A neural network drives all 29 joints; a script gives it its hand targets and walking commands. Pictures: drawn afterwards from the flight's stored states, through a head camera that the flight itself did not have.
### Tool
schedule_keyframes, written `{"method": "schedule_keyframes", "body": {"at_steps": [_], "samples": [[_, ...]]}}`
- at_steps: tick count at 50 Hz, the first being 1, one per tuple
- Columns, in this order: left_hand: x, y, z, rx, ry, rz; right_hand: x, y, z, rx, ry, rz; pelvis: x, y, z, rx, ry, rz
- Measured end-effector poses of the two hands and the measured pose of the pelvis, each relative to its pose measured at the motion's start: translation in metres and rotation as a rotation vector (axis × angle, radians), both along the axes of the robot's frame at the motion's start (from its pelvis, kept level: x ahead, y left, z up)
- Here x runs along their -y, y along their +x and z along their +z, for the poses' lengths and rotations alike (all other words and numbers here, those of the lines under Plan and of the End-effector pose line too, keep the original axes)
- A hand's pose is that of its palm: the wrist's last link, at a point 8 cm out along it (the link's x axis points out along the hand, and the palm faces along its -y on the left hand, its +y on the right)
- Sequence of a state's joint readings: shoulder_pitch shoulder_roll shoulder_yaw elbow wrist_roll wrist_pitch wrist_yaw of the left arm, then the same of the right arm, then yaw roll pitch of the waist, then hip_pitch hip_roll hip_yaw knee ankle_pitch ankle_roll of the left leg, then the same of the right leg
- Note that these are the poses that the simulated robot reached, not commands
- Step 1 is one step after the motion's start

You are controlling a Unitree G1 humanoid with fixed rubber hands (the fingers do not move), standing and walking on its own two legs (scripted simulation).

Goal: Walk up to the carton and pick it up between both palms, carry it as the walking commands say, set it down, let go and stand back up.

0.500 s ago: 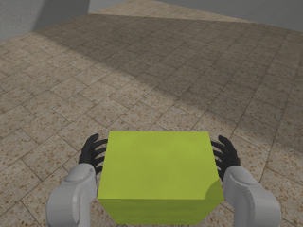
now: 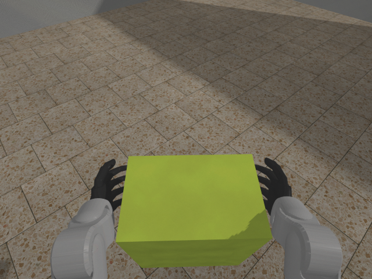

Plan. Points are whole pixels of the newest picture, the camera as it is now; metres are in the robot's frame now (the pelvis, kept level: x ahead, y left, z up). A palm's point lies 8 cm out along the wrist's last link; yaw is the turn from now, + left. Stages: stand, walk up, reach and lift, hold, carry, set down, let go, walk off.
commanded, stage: carry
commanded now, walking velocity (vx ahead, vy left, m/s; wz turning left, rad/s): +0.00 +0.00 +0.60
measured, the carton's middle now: (190, 217) +0.25 +0.00 +0.02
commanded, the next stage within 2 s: none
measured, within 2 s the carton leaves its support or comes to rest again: neither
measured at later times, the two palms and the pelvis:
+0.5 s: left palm out of the picture +0.12 +0.20 +0.13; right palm (246, 206) +0.22 -0.09 +0.12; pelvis -0.05 -0.02 +0.03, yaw +20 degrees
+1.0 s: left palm out of the picture +0.00 +0.29 +0.11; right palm (170, 234) +0.18 +0.03 +0.12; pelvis -0.10 +0.02 +0.02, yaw +36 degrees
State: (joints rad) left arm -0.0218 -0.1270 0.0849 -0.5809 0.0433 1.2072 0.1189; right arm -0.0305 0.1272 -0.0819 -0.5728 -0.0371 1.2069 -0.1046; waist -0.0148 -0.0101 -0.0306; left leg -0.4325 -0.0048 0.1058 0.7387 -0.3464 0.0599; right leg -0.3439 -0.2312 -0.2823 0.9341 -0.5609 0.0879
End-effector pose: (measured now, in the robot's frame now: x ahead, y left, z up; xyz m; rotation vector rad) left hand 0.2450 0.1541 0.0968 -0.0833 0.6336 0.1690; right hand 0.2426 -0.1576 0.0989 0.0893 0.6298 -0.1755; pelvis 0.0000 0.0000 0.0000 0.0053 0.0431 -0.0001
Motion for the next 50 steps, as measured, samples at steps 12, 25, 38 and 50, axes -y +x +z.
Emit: {"method": "schedule_keyframes", "body": {"at_steps": [12, 25, 38, 50], "samples": [[-0.042, -0.056, 0.018, -0.011, 0.003, 0.168, -0.045, -0.005, 0.014, -0.013, 0.013, 0.162, -0.004, -0.023, 0.024, -0.033, -0.031, 0.152], [-0.047, -0.124, 0.035, -0.017, 0.06, 0.34, -0.066, -0.018, 0.018, -0.019, 0.067, 0.336, 0.015, -0.045, 0.028, 0.001, 0.013, 0.34], [-0.131, -0.201, -0.006, -0.031, -0.002, 0.561, -0.179, -0.033, -0.006, -0.03, -0.006, 0.565, -0.028, -0.076, 0.002, -0.004, 0.014, 0.53], [-0.131, -0.246, 0.014, 0.006, -0.015, 0.64, -0.191, -0.06, 0.017, 0.004, -0.011, 0.638, -0.021, -0.096, 0.021, -0.015, -0.035, 0.637]]}}
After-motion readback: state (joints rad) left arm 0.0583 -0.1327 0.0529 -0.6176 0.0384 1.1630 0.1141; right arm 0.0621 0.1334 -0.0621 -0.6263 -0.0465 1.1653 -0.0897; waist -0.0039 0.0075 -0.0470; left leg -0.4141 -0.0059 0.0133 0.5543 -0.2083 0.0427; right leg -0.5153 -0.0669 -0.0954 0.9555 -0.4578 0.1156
